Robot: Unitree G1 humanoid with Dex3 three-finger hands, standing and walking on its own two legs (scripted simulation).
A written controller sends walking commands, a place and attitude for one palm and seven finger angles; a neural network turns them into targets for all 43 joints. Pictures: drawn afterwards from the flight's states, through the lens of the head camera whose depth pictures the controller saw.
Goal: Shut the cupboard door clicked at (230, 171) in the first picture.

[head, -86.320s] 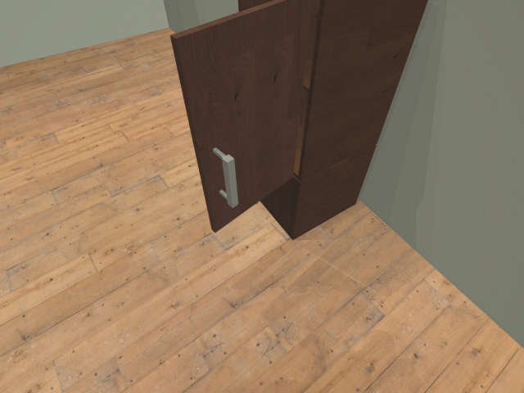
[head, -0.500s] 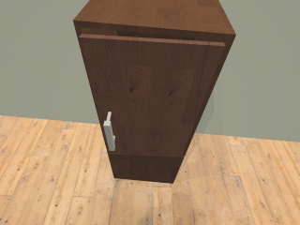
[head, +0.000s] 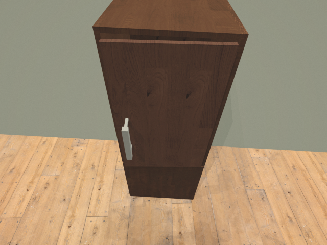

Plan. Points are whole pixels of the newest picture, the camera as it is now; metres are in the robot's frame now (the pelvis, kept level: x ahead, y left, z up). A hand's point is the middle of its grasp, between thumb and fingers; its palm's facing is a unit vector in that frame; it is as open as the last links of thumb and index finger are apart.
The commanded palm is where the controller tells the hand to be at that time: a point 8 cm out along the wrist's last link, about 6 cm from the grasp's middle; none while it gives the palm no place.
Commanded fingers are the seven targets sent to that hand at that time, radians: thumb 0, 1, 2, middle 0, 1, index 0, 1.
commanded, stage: come to a stop and stand still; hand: left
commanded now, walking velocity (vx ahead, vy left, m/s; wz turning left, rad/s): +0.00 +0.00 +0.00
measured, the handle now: (128, 139) +0.49 +0.16 -0.10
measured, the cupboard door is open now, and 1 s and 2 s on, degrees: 3 3 3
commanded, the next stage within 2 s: look again from close up in 0.36 s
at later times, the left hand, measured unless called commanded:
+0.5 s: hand out of the picture -0.04 +0.24 -0.16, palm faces -0.03 -0.96 -0.27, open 7.4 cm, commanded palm none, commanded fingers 0.00 0.90 0.90 -0.20 -0.30 -0.20 -0.30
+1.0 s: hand out of the picture +0.07 +0.22 -0.16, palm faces -0.03 -0.96 -0.27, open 7.3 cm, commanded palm none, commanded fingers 0.00 0.90 0.90 -0.20 -0.30 -0.20 -0.30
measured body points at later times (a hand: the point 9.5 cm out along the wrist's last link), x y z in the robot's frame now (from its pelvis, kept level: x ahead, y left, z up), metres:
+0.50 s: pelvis -0.01 +0.02 +0.01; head +0.00 +0.02 +0.46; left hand -0.03 +0.29 -0.14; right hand +0.03 -0.26 -0.13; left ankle +0.03 +0.08 -0.73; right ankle -0.04 -0.09 -0.73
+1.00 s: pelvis +0.01 +0.00 +0.01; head +0.02 +0.01 +0.46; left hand +0.07 +0.27 -0.13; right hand +0.09 -0.26 -0.13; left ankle +0.03 +0.08 -0.73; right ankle -0.04 -0.09 -0.73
